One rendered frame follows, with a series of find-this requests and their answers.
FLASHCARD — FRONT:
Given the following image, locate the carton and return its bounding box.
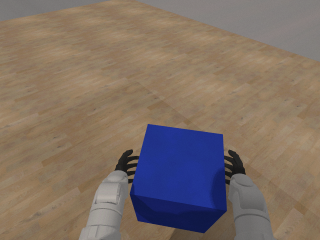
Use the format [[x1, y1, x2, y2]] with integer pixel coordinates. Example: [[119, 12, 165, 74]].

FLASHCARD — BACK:
[[130, 124, 227, 233]]

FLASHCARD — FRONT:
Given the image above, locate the robot right forearm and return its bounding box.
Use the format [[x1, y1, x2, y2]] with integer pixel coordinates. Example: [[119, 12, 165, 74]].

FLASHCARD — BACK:
[[228, 173, 277, 240]]

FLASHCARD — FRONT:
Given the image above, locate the right robot hand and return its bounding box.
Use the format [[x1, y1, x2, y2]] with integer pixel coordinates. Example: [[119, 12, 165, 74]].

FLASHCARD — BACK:
[[224, 149, 246, 185]]

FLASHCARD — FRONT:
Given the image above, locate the robot left forearm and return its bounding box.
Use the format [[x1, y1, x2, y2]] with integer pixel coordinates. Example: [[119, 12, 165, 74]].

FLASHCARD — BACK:
[[78, 170, 129, 240]]

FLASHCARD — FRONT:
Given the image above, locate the left robot hand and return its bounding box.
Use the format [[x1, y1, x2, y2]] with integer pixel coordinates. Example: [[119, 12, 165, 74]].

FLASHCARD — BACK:
[[114, 149, 139, 184]]

